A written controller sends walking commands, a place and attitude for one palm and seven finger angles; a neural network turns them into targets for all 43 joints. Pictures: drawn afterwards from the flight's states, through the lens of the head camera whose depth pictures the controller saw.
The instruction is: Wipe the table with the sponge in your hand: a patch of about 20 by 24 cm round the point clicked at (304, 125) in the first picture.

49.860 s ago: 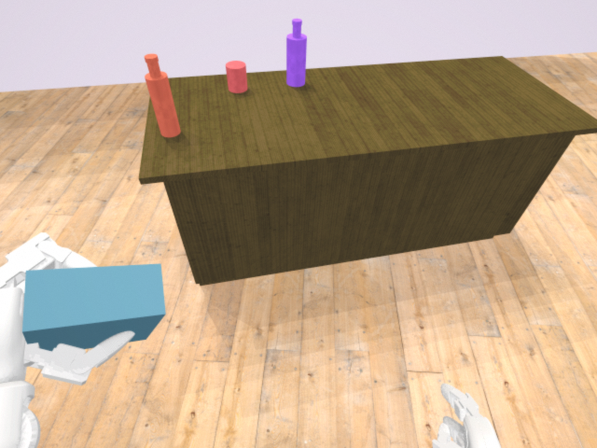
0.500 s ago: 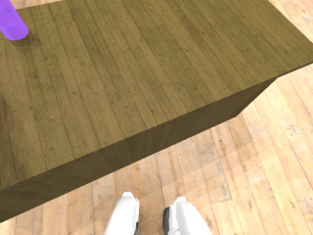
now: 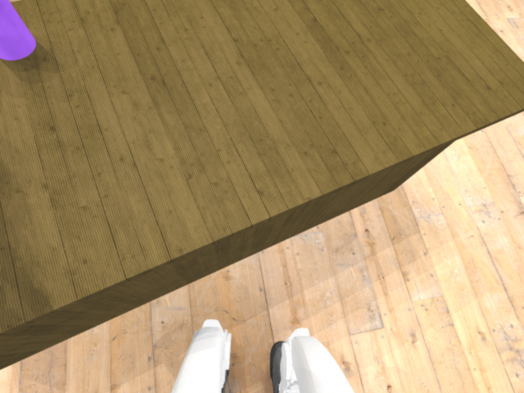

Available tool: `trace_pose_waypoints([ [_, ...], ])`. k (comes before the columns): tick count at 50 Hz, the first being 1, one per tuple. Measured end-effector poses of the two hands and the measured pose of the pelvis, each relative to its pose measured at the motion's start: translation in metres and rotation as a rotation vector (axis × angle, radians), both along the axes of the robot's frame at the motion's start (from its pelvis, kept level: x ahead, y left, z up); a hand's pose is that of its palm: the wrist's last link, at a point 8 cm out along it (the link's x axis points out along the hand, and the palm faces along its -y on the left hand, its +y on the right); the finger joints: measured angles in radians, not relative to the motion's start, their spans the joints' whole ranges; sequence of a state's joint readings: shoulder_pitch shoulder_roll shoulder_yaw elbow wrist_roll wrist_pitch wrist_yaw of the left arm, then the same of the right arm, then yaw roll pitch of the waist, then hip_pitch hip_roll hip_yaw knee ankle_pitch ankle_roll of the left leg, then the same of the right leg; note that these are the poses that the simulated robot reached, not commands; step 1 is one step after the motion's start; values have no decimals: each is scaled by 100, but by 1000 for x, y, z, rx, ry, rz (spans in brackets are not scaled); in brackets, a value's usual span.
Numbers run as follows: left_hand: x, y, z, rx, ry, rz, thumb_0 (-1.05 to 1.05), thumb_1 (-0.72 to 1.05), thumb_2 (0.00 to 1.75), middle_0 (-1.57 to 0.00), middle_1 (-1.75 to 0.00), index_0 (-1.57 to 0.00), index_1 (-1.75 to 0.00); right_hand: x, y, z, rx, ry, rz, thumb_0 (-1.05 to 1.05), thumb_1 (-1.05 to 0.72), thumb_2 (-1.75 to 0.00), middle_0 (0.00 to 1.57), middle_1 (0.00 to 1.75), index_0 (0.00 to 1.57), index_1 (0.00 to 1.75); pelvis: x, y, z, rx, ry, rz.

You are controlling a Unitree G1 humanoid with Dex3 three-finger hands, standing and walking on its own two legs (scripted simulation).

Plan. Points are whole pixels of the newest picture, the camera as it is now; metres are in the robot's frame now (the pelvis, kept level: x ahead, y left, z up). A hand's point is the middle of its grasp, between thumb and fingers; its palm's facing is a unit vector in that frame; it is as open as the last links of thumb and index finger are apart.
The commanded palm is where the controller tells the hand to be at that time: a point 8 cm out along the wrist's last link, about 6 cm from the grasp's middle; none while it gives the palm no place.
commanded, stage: slide across to the middle lane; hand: left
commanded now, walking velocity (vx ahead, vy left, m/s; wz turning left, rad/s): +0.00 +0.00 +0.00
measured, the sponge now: out of the picture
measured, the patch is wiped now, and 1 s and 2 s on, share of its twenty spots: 0.90 0.90 0.90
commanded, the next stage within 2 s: wipe back along the middle lane in 0.46 s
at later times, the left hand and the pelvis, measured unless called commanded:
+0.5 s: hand out of the picture +0.46 +0.42 +0.06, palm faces -0.23 +0.01 -0.97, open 9.4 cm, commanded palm +0.47 +0.38 +0.10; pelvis +0.04 +0.01 +0.04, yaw +1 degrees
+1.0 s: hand out of the picture +0.43 +0.40 +0.05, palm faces -0.15 -0.01 -0.99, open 9.4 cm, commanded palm +0.41 +0.36 +0.08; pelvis +0.04 +0.01 +0.05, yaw +1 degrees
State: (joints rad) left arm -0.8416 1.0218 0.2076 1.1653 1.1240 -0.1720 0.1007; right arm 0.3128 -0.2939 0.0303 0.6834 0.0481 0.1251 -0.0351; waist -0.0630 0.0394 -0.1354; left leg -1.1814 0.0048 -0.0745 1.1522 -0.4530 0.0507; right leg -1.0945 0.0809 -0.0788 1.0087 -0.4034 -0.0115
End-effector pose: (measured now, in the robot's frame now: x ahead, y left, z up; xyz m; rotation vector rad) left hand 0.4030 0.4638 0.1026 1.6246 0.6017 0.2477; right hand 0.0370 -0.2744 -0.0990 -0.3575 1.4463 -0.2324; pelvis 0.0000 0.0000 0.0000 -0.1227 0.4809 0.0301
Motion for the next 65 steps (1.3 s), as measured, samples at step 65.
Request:
trace_pose_waypoints([
  [65,-6,-92,5,-38,-112,-25,-2,-44,105,-73,-147,-76,-152,77,22,41,116,-216,-31,0,-91,-90,20,30,20,30,38,11,53,45,-159,2],
])
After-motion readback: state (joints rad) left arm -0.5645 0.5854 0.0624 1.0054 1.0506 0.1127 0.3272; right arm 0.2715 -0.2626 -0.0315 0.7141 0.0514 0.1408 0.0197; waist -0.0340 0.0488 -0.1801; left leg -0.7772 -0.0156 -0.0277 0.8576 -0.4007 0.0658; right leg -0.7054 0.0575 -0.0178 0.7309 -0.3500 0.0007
